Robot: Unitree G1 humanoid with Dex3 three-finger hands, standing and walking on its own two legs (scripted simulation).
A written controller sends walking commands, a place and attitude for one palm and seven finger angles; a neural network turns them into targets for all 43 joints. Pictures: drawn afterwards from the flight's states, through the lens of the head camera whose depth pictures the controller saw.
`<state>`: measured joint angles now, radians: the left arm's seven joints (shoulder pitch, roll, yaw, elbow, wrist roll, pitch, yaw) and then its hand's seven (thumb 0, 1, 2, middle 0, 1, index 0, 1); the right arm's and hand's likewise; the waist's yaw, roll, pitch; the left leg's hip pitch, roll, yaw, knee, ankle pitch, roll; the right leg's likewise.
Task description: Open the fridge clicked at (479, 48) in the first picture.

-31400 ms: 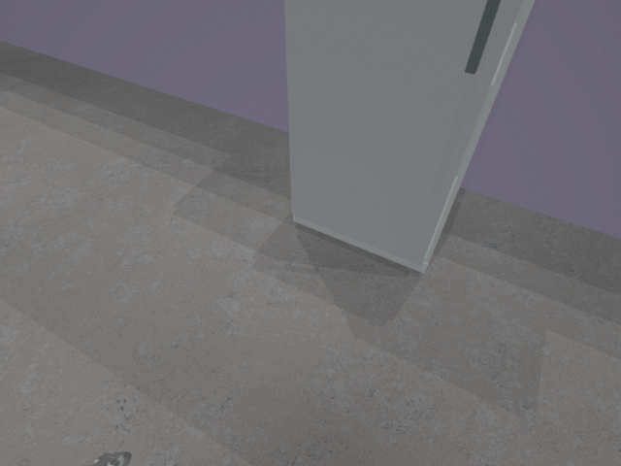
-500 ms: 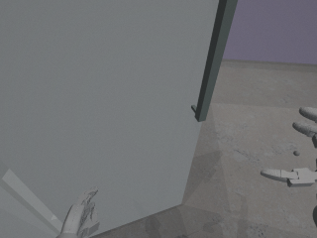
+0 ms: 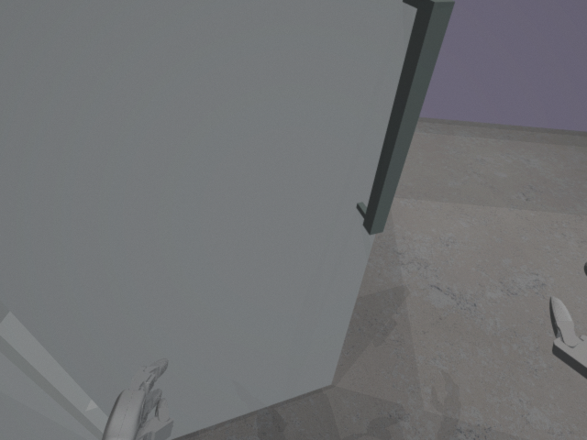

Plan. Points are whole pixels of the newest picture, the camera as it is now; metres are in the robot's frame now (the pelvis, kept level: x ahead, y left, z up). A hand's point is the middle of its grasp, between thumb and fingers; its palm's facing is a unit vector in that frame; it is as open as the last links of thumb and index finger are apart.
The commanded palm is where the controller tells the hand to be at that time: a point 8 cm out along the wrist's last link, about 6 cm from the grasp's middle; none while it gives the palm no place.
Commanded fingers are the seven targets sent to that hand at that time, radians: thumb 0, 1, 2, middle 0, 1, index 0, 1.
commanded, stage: draw the hand back to the body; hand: right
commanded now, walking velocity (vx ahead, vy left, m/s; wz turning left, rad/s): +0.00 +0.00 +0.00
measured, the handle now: (389, 133) +0.43 -0.13 +0.25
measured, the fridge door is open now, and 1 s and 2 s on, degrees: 66 66 66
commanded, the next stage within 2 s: step back with the hand held close in 0.38 s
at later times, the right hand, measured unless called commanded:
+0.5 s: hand (564, 348) +0.17 -0.26 +0.16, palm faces +0.49 +0.79 -0.38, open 7.4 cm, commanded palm +0.13 -0.29 +0.18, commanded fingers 0.00 -0.90 -0.90 0.20 0.30 0.20 0.30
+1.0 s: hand (584, 367) +0.15 -0.27 +0.16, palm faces +0.44 +0.78 -0.45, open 7.4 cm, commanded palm +0.09 -0.30 +0.18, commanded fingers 0.00 -0.90 -0.90 0.20 0.30 0.20 0.30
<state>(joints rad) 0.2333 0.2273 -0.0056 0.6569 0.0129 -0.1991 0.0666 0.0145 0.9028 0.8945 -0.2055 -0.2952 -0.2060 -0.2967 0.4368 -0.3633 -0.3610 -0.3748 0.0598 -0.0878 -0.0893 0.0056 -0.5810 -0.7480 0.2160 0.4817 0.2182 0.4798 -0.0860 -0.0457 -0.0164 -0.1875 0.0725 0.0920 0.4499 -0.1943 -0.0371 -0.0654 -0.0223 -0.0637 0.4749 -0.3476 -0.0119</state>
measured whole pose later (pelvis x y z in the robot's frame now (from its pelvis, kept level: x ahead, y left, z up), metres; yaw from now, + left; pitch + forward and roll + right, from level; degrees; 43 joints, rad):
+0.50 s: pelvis -0.01 +0.01 +0.00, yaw +0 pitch -5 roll +1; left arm 0.23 0.22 -0.02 0.67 0.01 -0.21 0.08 0.01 0.90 0.89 -0.21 -0.30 -0.21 -0.30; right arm 0.42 -0.35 -0.35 -0.35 0.06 -0.08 -0.09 0.01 -0.89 -0.90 0.20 0.30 0.21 0.30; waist -0.09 -0.05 0.00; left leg -0.17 0.06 0.10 0.45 -0.18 -0.02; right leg -0.05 -0.04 -0.05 0.47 -0.33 0.00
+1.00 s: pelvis -0.06 -0.01 -0.01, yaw +1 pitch -2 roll -1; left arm 0.24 0.20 -0.01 0.54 0.01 -0.09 0.08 0.01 0.90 0.89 -0.21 -0.30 -0.21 -0.30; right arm 0.47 -0.40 -0.44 -0.47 0.01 -0.22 -0.12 0.01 -0.89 -0.90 0.21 0.30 0.21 0.30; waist -0.02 0.04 0.04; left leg -0.40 0.10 0.03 0.59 -0.17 -0.05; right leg -0.27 0.00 -0.10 0.63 -0.34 -0.04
